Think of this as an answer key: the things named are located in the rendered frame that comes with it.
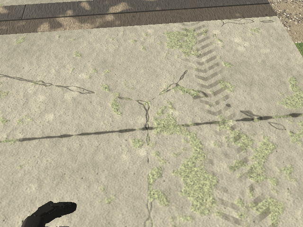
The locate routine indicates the robot left hand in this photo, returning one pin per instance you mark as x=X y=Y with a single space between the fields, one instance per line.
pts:
x=48 y=212

